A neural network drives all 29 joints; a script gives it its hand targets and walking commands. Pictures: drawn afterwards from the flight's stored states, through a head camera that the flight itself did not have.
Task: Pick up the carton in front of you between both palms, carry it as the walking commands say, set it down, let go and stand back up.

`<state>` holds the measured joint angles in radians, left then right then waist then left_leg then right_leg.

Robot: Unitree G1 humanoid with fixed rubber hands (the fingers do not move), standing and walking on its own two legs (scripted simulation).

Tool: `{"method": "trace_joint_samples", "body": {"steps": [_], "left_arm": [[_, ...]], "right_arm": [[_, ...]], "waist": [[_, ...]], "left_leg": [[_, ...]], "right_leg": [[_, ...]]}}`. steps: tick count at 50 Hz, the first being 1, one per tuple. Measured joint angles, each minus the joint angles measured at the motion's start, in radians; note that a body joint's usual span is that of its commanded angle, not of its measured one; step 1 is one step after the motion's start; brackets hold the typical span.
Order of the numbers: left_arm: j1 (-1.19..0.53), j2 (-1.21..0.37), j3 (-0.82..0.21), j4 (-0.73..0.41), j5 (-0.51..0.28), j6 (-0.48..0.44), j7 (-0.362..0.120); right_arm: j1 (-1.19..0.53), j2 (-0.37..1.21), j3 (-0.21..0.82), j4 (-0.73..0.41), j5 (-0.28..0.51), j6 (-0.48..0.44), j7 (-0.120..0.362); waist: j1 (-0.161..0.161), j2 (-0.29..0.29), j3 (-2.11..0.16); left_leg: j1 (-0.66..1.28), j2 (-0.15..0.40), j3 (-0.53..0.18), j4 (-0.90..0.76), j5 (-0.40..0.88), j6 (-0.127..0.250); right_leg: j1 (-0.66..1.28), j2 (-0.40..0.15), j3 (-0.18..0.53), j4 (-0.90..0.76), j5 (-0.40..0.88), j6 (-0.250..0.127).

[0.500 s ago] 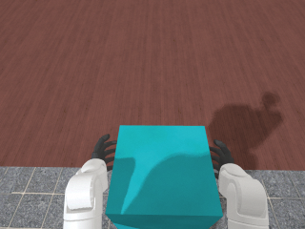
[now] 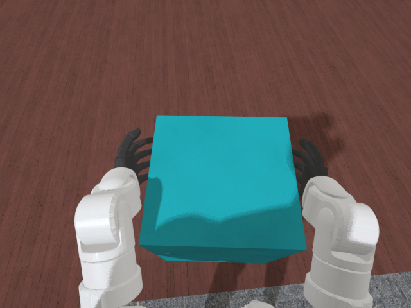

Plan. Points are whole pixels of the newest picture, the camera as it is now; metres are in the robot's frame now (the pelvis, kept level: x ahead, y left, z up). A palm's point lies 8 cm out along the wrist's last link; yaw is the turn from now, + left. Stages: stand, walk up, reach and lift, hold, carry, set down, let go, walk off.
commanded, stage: carry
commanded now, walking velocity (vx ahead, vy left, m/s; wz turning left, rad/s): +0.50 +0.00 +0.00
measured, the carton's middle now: (218, 199) +0.31 -0.01 +0.06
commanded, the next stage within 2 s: none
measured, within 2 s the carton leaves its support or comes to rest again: neither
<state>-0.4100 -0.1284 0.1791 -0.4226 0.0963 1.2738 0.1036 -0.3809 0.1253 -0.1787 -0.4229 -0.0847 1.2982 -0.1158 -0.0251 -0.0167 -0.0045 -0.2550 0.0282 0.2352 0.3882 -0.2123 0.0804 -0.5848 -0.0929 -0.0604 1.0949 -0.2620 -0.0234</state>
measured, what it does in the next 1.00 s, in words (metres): climbs: right foot, then left foot 0.03 m higher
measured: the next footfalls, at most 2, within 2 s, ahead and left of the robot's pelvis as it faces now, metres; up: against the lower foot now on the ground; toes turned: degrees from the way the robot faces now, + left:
right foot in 0.24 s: +0.37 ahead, -0.10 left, +0.01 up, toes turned -6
left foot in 0.68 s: +0.65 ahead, +0.07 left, +0.04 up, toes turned +6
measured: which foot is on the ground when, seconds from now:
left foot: down 0.00-0.26, up 0.28-0.66, down 0.68-1.00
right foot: up 0.00-0.22, down 0.24-0.70, up 0.72-1.00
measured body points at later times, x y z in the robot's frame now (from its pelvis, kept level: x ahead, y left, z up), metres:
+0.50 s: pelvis +0.32 -0.04 -0.01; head +0.43 -0.04 +0.43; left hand +0.72 +0.15 +0.11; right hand +0.75 -0.15 +0.10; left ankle +0.32 +0.10 -0.63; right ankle +0.32 -0.09 -0.74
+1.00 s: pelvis +0.67 +0.00 +0.03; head +0.74 +0.00 +0.48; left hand +1.09 +0.11 +0.19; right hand +1.06 -0.19 +0.19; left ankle +0.61 +0.07 -0.71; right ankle +0.77 -0.13 -0.65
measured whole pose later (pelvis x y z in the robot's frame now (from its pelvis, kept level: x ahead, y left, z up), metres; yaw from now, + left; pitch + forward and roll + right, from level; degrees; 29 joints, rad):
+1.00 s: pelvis +0.67 +0.00 +0.03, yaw +0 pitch +6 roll -1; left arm -0.85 -0.04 0.31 -0.11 0.12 1.31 0.10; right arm -0.85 0.01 -0.28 -0.05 -0.02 1.32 -0.15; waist -0.11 0.01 0.05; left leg -0.22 -0.01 0.09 0.43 -0.44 0.07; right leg -0.73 -0.01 -0.05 0.91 -0.35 -0.04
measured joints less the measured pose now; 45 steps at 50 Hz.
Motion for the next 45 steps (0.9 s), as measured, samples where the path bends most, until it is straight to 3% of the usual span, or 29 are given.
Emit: {"method": "trace_joint_samples", "body": {"steps": [5,11,12,14,17,20,27,31,33,35,37,39,41,45], "left_arm": [[-0.153,0.060,0.012,0.133,-0.003,0.030,0.016],[-0.308,0.121,0.045,0.347,-0.019,0.056,0.020],[-0.337,0.128,0.049,0.387,-0.022,0.054,0.020],[-0.391,0.133,0.053,0.465,-0.022,0.035,0.022],[-0.435,0.136,0.059,0.540,-0.032,0.013,0.032],[-0.443,0.137,0.079,0.534,-0.052,0.006,0.042],[-0.448,0.102,0.132,0.421,-0.058,-0.041,0.053],[-0.431,0.086,0.138,0.351,-0.054,-0.048,0.050],[-0.422,0.087,0.137,0.325,-0.051,-0.043,0.046],[-0.415,0.105,0.137,0.314,-0.051,-0.035,0.037],[-0.412,0.123,0.135,0.327,-0.053,-0.027,0.028],[-0.407,0.124,0.136,0.335,-0.046,-0.009,0.023],[-0.409,0.113,0.140,0.328,-0.039,0.009,0.006],[-0.426,0.093,0.138,0.290,-0.007,0.026,0.001]], "right_arm": [[-0.161,-0.064,-0.014,0.148,0.017,0.023,-0.005],[-0.328,-0.123,-0.018,0.369,0.025,0.055,-0.009],[-0.353,-0.135,-0.021,0.400,0.028,0.059,-0.009],[-0.399,-0.166,-0.026,0.460,0.040,0.057,-0.009],[-0.444,-0.187,-0.045,0.523,0.047,0.050,-0.011],[-0.475,-0.171,-0.073,0.524,0.033,0.052,-0.020],[-0.496,-0.122,-0.127,0.416,0.005,0.010,-0.028],[-0.470,-0.101,-0.130,0.342,0.001,-0.003,-0.024],[-0.460,-0.095,-0.121,0.323,-0.001,-0.007,-0.022],[-0.458,-0.085,-0.103,0.332,-0.009,-0.018,-0.021],[-0.457,-0.080,-0.082,0.352,-0.019,-0.021,-0.027],[-0.445,-0.083,-0.072,0.361,-0.011,-0.008,-0.033],[-0.431,-0.089,-0.074,0.348,0.020,0.007,-0.026],[-0.432,-0.103,-0.088,0.314,0.054,0.014,-0.034]], "waist": [[-0.005,0.000,-0.027],[0.002,0.015,-0.042],[0.009,0.020,-0.037],[0.039,0.046,-0.022],[0.076,0.048,0.033],[0.092,0.035,0.093],[0.099,0.019,0.146],[0.093,0.017,0.125],[0.079,0.012,0.111],[0.047,-0.010,0.109],[0.005,-0.014,0.113],[-0.029,0.002,0.116],[-0.054,0.019,0.120],[-0.080,0.033,0.121]], "left_leg": [[0.115,-0.009,-0.021,-0.054,-0.065,-0.022],[0.240,-0.005,-0.041,-0.005,-0.224,-0.071],[0.245,0.005,-0.040,0.055,-0.267,-0.078],[0.167,0.043,-0.066,0.324,-0.304,-0.067],[-0.063,0.002,-0.202,0.800,-0.273,-0.043],[-0.262,-0.012,-0.229,0.962,-0.204,-0.022],[-0.544,0.015,-0.204,0.829,-0.166,-0.027],[-0.539,0.005,-0.164,0.542,-0.071,-0.028],[-0.468,-0.022,-0.122,0.357,-0.030,-0.012],[-0.389,-0.047,-0.081,0.288,-0.020,0.008],[-0.354,-0.060,-0.080,0.320,-0.097,0.021],[-0.296,-0.063,-0.094,0.285,-0.130,0.017],[-0.229,-0.061,-0.106,0.221,-0.135,0.011],[-0.101,-0.048,-0.124,0.113,-0.156,0.012]], "right_leg": [[-0.088,-0.003,-0.024,-0.223,0.096,-0.002],[-0.041,0.045,-0.090,-0.467,0.173,-0.051],[-0.005,0.061,-0.107,-0.508,0.168,-0.057],[0.029,0.084,-0.123,-0.474,0.001,-0.054],[0.048,0.097,-0.119,-0.433,-0.029,-0.088],[0.115,0.103,-0.106,-0.496,-0.058,-0.083],[0.268,0.106,-0.076,-0.600,-0.132,-0.073],[0.376,0.103,-0.057,-0.638,-0.204,-0.048],[0.424,0.092,-0.059,-0.612,-0.254,-0.027],[0.409,0.058,-0.060,-0.438,-0.259,-0.013],[0.294,0.084,0.025,-0.086,-0.224,-0.005],[0.170,0.117,0.065,0.190,-0.209,-0.017],[0.066,0.122,0.067,0.274,-0.179,-0.026],[-0.087,0.103,0.053,0.165,-0.165,-0.024]]}}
